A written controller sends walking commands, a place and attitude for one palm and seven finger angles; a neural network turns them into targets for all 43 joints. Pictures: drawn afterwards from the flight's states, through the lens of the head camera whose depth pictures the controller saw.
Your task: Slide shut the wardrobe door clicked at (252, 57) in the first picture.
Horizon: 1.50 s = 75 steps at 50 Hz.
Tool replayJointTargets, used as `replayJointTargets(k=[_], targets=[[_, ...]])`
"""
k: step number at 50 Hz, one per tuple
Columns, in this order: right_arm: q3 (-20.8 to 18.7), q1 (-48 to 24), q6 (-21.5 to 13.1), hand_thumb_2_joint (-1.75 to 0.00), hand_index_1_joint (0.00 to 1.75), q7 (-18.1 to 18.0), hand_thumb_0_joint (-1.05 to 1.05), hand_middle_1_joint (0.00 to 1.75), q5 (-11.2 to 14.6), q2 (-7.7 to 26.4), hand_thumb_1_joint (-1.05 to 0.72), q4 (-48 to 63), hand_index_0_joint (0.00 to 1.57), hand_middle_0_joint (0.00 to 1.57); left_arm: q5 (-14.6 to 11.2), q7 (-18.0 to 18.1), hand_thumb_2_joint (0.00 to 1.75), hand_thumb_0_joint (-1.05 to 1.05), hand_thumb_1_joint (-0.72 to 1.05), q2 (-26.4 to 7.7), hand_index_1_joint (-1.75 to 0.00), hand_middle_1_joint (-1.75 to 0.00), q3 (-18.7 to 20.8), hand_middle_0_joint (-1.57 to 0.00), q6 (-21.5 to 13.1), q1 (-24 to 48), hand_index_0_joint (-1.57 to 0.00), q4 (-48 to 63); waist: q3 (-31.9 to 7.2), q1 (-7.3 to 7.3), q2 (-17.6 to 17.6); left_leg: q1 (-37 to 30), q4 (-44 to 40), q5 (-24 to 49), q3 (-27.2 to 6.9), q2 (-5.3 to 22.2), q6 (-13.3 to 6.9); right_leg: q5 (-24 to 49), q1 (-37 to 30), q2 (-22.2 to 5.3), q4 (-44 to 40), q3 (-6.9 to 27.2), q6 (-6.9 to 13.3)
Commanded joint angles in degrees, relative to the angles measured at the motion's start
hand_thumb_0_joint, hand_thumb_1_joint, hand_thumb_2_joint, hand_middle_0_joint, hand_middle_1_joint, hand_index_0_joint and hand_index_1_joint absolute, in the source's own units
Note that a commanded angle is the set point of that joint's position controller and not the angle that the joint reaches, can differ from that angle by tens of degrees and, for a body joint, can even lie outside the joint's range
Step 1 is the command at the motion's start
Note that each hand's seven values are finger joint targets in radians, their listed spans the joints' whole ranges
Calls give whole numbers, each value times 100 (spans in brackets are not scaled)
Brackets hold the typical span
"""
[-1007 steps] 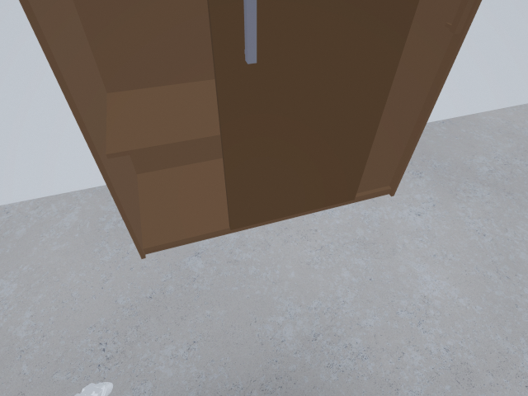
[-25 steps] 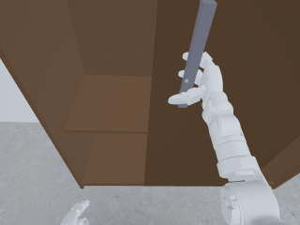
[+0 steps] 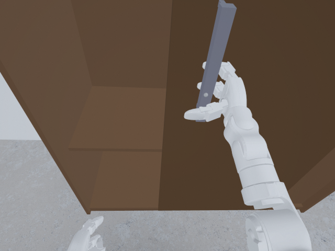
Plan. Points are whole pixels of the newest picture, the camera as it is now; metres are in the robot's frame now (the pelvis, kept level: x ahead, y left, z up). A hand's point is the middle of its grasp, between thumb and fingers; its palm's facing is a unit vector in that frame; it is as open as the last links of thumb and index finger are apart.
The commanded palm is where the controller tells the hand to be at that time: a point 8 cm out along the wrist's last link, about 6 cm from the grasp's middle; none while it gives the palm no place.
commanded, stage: grip the handle and tug to test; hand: right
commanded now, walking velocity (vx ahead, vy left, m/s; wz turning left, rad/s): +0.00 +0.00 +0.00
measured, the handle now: (209, 69) +0.48 -0.05 +0.23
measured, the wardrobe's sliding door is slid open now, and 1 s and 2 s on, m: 0.40 0.40 0.40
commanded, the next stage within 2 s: tug the door sideways, standing still in 1.28 s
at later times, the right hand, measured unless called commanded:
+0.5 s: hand (205, 94) +0.41 -0.04 +0.20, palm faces -0.10 +0.99 -0.03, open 7.3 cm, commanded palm +0.38 -0.08 +0.20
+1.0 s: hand (204, 94) +0.41 -0.04 +0.20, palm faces -0.11 +0.99 -0.03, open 7.2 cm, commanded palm +0.37 -0.09 +0.20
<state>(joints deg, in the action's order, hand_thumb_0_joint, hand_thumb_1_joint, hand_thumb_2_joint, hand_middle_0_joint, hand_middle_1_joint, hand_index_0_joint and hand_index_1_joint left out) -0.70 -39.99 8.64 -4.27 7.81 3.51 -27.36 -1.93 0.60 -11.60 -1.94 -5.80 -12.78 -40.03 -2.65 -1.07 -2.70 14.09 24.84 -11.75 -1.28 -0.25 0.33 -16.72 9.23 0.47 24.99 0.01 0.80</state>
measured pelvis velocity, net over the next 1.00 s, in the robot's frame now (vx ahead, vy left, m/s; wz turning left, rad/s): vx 0.03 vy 0.01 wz -0.01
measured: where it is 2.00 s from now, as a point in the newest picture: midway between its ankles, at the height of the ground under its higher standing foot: outside the picture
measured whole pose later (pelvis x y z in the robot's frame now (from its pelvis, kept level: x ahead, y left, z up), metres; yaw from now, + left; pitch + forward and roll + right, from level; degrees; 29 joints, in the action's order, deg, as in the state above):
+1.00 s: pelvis +0.03 +0.01 +0.00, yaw -1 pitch +1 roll +0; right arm 0.7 -32.7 14.6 -3.9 7.7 3.3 -14.8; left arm -1.5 -1.1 -11.5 -2.1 0.5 -10.0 -36.8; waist -3.5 -1.1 -3.5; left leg 11.9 25.0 -14.2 -0.3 -0.5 -0.2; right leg -18.0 6.9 0.0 24.2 0.4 0.5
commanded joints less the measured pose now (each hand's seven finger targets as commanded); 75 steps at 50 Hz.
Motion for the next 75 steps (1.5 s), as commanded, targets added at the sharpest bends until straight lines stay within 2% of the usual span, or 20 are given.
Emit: replayJointTargets(k=[1, 8, 9, 11, 18, 21, 23, 28, 29, 35, 43, 48, 51, 54, 62, 63, 69, 71, 73, 75], targets=[[16, -2722, -534, -46, 125, 143, 0, 125, 36, 264, 13, 1904, 34, 34, -33, 24, 90, 0, 90, -554, -30, -30, 224, -20, -277, 540, -20, 838, -1952, 27, 462, -1029, 6, 2211, 355, -79, -183, 2412, -520, -31, -109, -183, 21], [118, -2417, -441, -60, 130, 128, 0, 130, 29, 221, -20, 2104, 38, 38, -35, -29, 90, 0, 90, -575, -30, -30, 252, -20, -226, 592, -20, 865, -1925, 75, 594, -1106, 58, 2437, 393, -82, -194, 2689, -542, -33, -51, -148, 13], [148, -2514, -442, -62, 131, 123, 0, 131, 11, 199, -25, 2284, 38, 38, -19, -35, 90, 0, 90, -560, -30, -30, 239, -20, -216, 580, -20, 871, -2005, 46, 395, -1101, 64, 2528, 374, -77, -194, 2765, -631, -30, -48, -158, 9], [253, -2324, -425, -66, 132, 146, 0, 132, 16, 94, -34, 2445, 39, 39, -21, -69, 90, 0, 90, -538, -30, -30, 249, -20, -215, 620, -20, 913, -2079, 60, 538, -1166, 115, 2713, 404, -79, -191, 2970, -689, -44, -11, -140, 4], [143, -1869, -289, -80, 137, 180, 0, 137, 28, 279, -67, 2828, 43, 43, -9, -132, 90, 0, 90, -573, -30, -30, 265, -20, -99, 705, -20, 1000, -2164, 151, 629, -1471, 182, 3212, 413, -45, -200, 3317, -616, -11, 41, -167, 20], [297, -1785, -203, -86, 139, 209, 0, 139, 23, 96, -81, 2906, 44, 44, -24, -144, 90, 0, 90, -531, -30, -30, 258, -20, -44, 741, -20, 1037, -2078, 100, 522, -1367, 183, 3244, 425, -57, -182, 3373, -685, -20, 64, -168, 27], [257, -1802, -157, -90, 140, 176, 0, 140, 3, 190, -90, 2924, 45, 45, -11, -149, 90, 0, 90, -556, -30, -30, 266, -20, 0, 757, -20, 1037, -2063, 130, 457, -1385, 196, 3240, 422, -47, -203, 3401, -668, -8, 87, -156, 21], [154, -1644, -31, -90, 140, 177, 0, 140, -19, 302, -90, 2893, 45, 45, -2, -135, 90, 0, 90, -574, -30, -30, 258, -20, 123, 781, -20, 1054, -2044, 132, 656, -1459, 196, 3315, 431, -43, -193, 3294, -588, 10, 73, -179, 49], [317, -1759, 1, -90, 140, 191, 0, 140, -30, 129, -90, 2884, 45, 45, -10, -128, 90, 0, 90, -540, -30, -30, 239, -20, 149, 821, -20, 1059, -1934, 71, 499, -1340, 181, 3240, 424, -40, -189, 3236, -618, 10, 59, -180, 50], [335, -1742, 70, -90, 140, 152, 0, 140, -20, 84, -90, 2902, 45, 45, 5, -126, 90, 0, 90, -526, -30, -30, 239, -20, 228, 819, -20, 1078, -2016, 70, 652, -1383, 221, 3423, 442, -36, -185, 3419, -683, 19, 112, -142, 61], [107, -1790, 79, -90, 140, 154, 0, 140, -2, 330, -90, 2759, 45, 45, 7, -96, 90, 0, 90, -554, -30, -30, 221, -20, 320, 866, -20, 1077, -2052, 122, 643, -1485, 199, 3348, 431, -18, -203, 3271, -593, 46, 81, -158, 63], [-129, -1137, 19, -90, 140, 226, 0, 140, 64, 515, -90, 3056, 45, 45, 3, -131, 90, 0, 90, -552, -30, -30, 206, -20, 350, 944, -20, 1216, -2121, 267, 730, -1738, 225, 3454, 423, -10, -219, 3282, -461, 33, 14, -171, 51], [38, -918, -3, -90, 140, 275, 0, 140, 53, 353, -90, 3434, 45, 45, -11, -169, 90, 0, 90, -504, -30, -30, 209, -20, 366, 1001, -20, 1328, -2164, 256, 509, -1727, 230, 3512, 409, -12, -216, 3444, -571, 2, 5, -193, 45], [67, -442, 35, -90, 140, 271, 0, 140, 54, 329, -90, 3622, 45, 45, -16, -220, 90, 0, 90, -508, -30, -30, 223, -20, 391, 1032, -20, 1403, -2053, 285, 587, -1711, 210, 3500, 415, -19, -211, 3448, -519, -19, 7, -197, 50], [-282, 146, 364, -90, 140, 281, 0, 140, 42, 686, -90, 4164, 45, 45, -24, -227, 90, 0, 90, -557, -30, -30, 236, -20, 510, 1091, -20, 1530, -2050, 335, 620, -1864, 210, 3797, 383, -14, -196, 3443, -410, -8, 7, -276, 66], [-360, 462, 395, -90, 140, 269, 0, 140, 40, 780, -90, 4215, 45, 45, -21, -243, 90, 0, 90, -584, -30, -30, 242, -20, 537, 1106, -20, 1558, -2057, 399, 676, -1940, 237, 3808, 394, -12, -210, 3446, -325, 0, 15, -265, 64], [-283, 778, 622, -90, 140, 290, 0, 140, 56, 716, -90, 4593, 45, 45, -37, -269, 90, 0, 90, -560, -30, -30, 217, -20, 629, 1198, -20, 1631, -1993, 356, 562, -1857, 256, 4016, 367, 12, -202, 3505, -351, 11, 85, -288, 76], [96, -221, 737, -90, 140, 264, 0, 140, 46, 437, -90, 4227, 45, 45, -54, -227, 90, 0, 90, -577, -30, -30, 199, -20, 642, 1165, -20, 1442, -1620, 118, 641, -1460, 141, 3708, 381, -18, -171, 3220, -405, 18, 97, -263, 75], [352, -1249, 777, -90, 140, 126, 0, 140, -19, 259, -90, 4022, 45, 45, -49, -168, 90, 0, 90, -580, -30, -30, 224, -20, 604, 1114, -20, 1268, -1523, -56, 453, -1137, 87, 3354, 373, -41, -179, 3134, -620, 13, 159, -220, 83], [550, -1347, 840, -90, 140, 23, 0, 140, -46, -55, -90, 3658, 45, 45, -23, -149, 90, 0, 90, -556, -30, -30, 239, -20, 557, 1047, -20, 1160, -1566, -101, 446, -1020, 149, 3451, 412, -48, -181, 3388, -774, -9, 239, -159, 86]])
